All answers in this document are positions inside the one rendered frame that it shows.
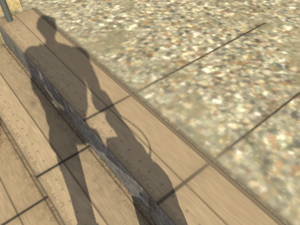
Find stairs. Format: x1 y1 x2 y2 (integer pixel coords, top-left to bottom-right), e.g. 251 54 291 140
0 26 174 225

